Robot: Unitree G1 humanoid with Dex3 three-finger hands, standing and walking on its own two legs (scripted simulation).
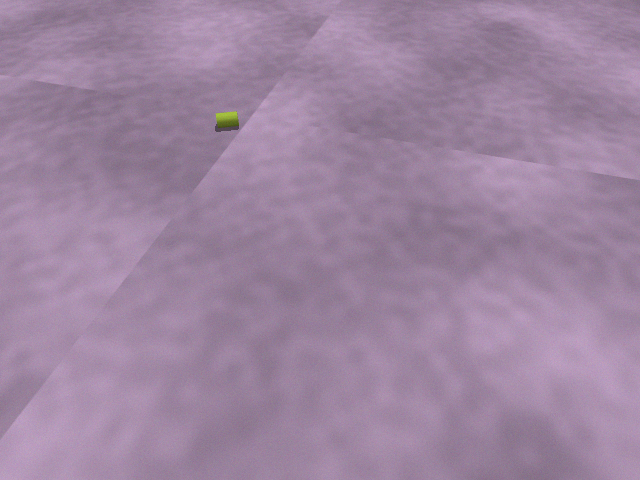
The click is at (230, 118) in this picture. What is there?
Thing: lying can
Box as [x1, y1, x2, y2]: [216, 111, 238, 127]
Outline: 236,111 216,113 218,127 238,125
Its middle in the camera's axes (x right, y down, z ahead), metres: -0.55 -0.73 +2.26
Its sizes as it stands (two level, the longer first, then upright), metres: 0.121 0.083 0.083
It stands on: the floor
